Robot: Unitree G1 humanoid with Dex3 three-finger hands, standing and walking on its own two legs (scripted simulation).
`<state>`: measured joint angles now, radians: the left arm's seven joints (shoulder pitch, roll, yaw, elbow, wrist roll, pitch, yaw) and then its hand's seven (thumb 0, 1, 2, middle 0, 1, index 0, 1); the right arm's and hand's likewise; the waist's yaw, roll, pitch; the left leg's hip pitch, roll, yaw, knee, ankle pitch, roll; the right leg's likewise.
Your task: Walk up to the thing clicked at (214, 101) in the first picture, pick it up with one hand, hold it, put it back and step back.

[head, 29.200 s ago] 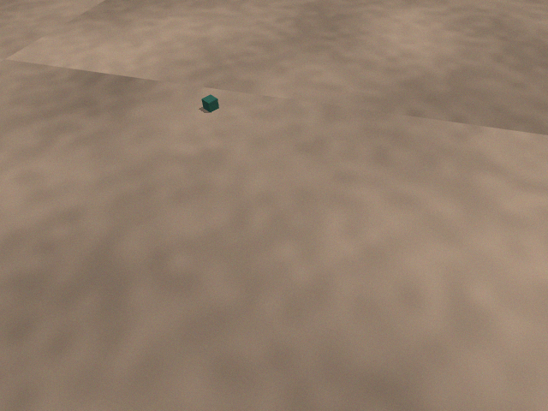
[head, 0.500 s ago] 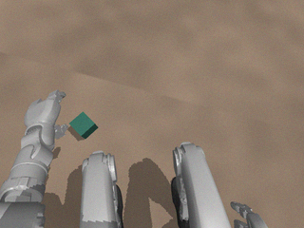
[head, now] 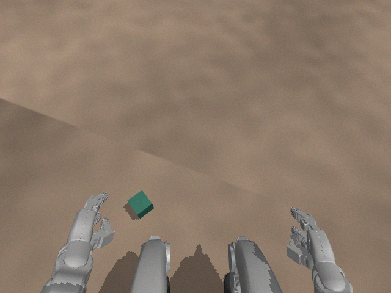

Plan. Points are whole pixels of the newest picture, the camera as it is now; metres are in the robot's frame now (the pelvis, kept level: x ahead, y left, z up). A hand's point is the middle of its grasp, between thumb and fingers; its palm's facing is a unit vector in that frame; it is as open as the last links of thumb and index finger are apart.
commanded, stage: home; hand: left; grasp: from above
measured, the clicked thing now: (141, 204) +0.46 +0.23 -0.57
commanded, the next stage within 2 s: none
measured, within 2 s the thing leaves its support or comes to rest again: neither
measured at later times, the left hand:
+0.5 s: hand (80, 248) +0.21 +0.19 +0.07, palm faces +0.09 -0.98 -0.20, open 7.4 cm
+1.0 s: hand (87, 250) +0.21 +0.18 +0.07, palm faces +0.09 -0.98 -0.20, open 7.5 cm
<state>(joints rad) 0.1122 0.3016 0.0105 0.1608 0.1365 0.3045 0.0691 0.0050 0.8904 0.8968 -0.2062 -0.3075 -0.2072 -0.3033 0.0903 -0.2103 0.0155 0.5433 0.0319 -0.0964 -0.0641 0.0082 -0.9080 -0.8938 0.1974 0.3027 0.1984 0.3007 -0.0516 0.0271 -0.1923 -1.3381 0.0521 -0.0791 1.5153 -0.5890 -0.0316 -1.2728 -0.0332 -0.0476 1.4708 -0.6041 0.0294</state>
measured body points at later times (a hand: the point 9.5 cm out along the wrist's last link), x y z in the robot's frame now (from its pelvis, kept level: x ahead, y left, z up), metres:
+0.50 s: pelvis +0.05 +0.00 +0.11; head +0.06 +0.01 +0.56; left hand +0.20 +0.24 +0.09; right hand +0.21 -0.24 +0.05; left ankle +0.06 +0.13 -0.57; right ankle +0.05 -0.14 -0.57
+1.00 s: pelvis +0.05 -0.01 +0.11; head +0.07 +0.00 +0.56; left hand +0.20 +0.23 +0.08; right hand +0.21 -0.25 +0.05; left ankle +0.06 +0.13 -0.57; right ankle +0.05 -0.14 -0.57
